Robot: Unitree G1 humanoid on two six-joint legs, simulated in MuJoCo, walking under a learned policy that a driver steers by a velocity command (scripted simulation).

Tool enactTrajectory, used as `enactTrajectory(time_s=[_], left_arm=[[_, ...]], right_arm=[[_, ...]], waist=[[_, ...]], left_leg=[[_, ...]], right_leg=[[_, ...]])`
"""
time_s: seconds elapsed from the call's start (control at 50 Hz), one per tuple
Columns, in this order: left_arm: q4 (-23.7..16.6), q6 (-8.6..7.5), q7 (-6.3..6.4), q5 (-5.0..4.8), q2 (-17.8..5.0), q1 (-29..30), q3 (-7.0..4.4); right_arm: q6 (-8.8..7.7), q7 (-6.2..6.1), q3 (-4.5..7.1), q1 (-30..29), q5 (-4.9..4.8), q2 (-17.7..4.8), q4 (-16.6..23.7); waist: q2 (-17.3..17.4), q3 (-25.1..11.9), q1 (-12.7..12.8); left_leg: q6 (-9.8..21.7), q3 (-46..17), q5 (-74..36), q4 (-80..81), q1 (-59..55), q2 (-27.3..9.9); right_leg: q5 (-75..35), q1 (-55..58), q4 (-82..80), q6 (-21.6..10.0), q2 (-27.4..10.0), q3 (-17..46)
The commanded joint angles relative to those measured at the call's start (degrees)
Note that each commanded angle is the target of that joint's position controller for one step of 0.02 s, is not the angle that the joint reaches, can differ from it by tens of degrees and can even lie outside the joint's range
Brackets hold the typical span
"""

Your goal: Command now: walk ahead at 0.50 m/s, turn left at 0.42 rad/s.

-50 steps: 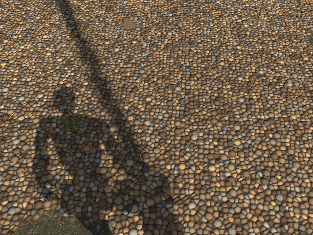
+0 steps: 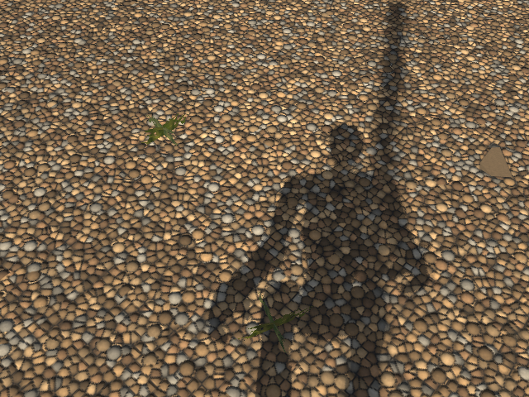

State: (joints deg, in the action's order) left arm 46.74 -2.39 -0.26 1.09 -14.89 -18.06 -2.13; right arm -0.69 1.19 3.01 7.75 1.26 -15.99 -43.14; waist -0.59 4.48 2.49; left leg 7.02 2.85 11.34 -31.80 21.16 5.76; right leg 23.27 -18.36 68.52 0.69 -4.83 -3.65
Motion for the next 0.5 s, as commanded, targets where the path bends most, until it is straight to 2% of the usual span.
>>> enactTrajectory(time_s=[0.02, 0.04, 0.06, 0.12, 0.16, 0.22, 0.26, 0.34, 0.36, 0.4, 0.42, 0.44, 0.46, 0.48, 0.5], left_arm=[[-3.91, -0.25, -0.28, 0.96, -6.26, -2.17, -1.09], [-2.88, 0.71, -0.64, 1.33, -5.66, -3.82, -1.00], [-2.48, 1.26, -1.07, 1.33, -5.25, -4.09, -1.00], [-3.16, 1.90, -1.68, 0.57, -4.85, 0.76, -1.17], [-3.93, 1.95, -1.73, 0.17, -5.10, 4.67, -1.38], [-4.54, 1.59, -1.77, -0.29, -4.65, 8.16, -1.41], [-4.91, 1.32, -1.88, -0.14, -4.37, 10.05, -1.26], [-7.01, 0.88, -2.45, 0.56, -2.81, 15.78, -0.22], [-7.36, 0.76, -2.52, 0.58, -2.57, 15.98, -0.05], [-6.85, 0.77, -2.19, 0.55, -3.45, 12.87, -0.29], [-5.40, 0.52, -1.87, 0.92, -4.11, 8.07, -0.53], [-2.77, -0.13, -1.43, 1.29, -5.39, -0.32, -1.10], [-0.18, -1.02, -0.95, 2.26, -6.71, -9.07, -1.76], [1.00, -1.12, -0.23, 2.61, -13.55, -13.43, -3.43], [1.26, -0.77, -0.31, -0.01, -14.81, -12.65, -3.88]], right_arm=[[-1.18, -1.29, 1.60, 6.08, -0.78, -5.67, 0.39], [-1.97, -1.10, 1.04, 6.13, -0.83, -4.49, 0.04], [-2.65, -0.90, 0.93, 7.30, -0.94, -4.53, -0.88], [-3.56, -0.59, 1.25, 10.53, -0.72, -6.31, -3.18], [-3.74, -0.62, 1.10, 12.55, -0.57, -6.22, -4.33], [-4.28, -0.95, 0.67, 13.91, -0.33, -5.79, -5.53], [-4.60, -1.33, 0.30, 14.18, -0.20, -5.30, -6.24], [-4.60, -2.44, -0.51, 16.88, 0.03, -4.32, -8.62], [-4.54, -2.72, -0.61, 17.05, 0.19, -4.64, -9.13], [-4.49, -3.38, -0.44, 16.47, 0.49, -6.46, -9.62], [-4.22, -3.77, -0.32, 16.35, 0.61, -7.09, -10.00], [-3.90, -3.87, -0.14, 15.87, 0.73, -7.81, -10.15], [-4.04, -3.75, -0.22, 13.11, -0.30, -8.16, -9.28], [-4.87, -3.29, -1.38, 15.25, -1.02, -3.65, -6.72], [-4.60, -2.75, -1.11, 20.88, -2.06, -3.20, -7.53]], waist=[[1.07, -6.38, -0.91], [1.79, -6.97, -0.23], [1.91, -6.84, -0.12], [2.32, -3.24, -1.53], [2.34, -1.40, -3.06], [2.78, -0.13, -4.33], [2.90, 0.65, -4.68], [2.63, 2.14, -6.40], [2.97, 1.76, -6.09], [5.18, -1.35, -4.10], [5.96, -3.38, -1.99], [6.25, -6.97, 1.43], [5.18, -11.00, 6.64], [-7.32, -18.08, 5.40], [-9.71, -26.81, 1.68]], left_leg=[[8.57, -19.26, -20.18, 17.23, -17.47, -16.13], [8.09, -17.13, -22.49, 18.39, -15.39, -15.40], [7.89, -15.53, -24.02, 19.60, -14.45, -14.84], [5.84, -12.03, -21.43, 23.45, -14.04, -14.24], [3.93, -10.22, -20.45, 24.78, -16.35, -14.18], [1.83, -6.56, -21.39, 25.42, -19.60, -14.32], [0.97, -4.14, -24.01, 25.54, -21.72, -14.67], [-0.13, -0.35, -34.54, 23.56, -27.57, -15.87], [-0.70, 0.77, -40.79, 21.55, -28.81, -16.16], [-2.08, 2.51, -60.96, 13.74, -31.15, -16.72], [-2.47, 2.63, -69.78, 6.54, -31.24, -16.93], [-2.78, 2.35, -69.75, -3.88, -29.39, -16.75], [-3.11, 3.68, -56.98, -17.49, -20.57, -14.98], [-4.49, 6.14, -8.94, -39.93, -3.53, -6.59], [-5.51, -2.74, 21.86, -54.05, 9.58, 0.96]], right_leg=[[-4.11, -14.67, -2.08, -0.05, -3.44, 4.17], [-4.56, -11.89, -3.54, 0.19, -3.39, 3.69], [-5.72, -11.24, -4.64, 0.36, -3.09, 3.03], [-12.70, -15.81, -9.21, 0.13, -3.32, 2.94], [-16.73, -19.91, -12.45, -0.28, -2.71, 3.86], [-21.54, -22.30, -17.61, -1.20, 0.21, 6.17], [-23.92, -22.62, -21.23, -1.79, 1.57, 5.55], [-22.87, -22.00, -29.49, -3.48, 3.12, -0.03], [-21.18, -20.07, -31.66, -4.42, 4.14, -1.55], [-15.62, -13.64, -33.26, -6.84, 7.73, -4.84], [-12.93, -9.04, -33.97, -8.02, 9.66, -5.36], [-13.93, -1.05, -37.15, -9.39, 10.60, -3.79], [-23.35, 12.59, -42.72, -11.77, 7.34, 0.83], [-52.67, 30.45, -37.38, -18.09, -10.06, 18.80], [-72.30, 40.04, -39.93, -27.23, -19.67, 38.69]])
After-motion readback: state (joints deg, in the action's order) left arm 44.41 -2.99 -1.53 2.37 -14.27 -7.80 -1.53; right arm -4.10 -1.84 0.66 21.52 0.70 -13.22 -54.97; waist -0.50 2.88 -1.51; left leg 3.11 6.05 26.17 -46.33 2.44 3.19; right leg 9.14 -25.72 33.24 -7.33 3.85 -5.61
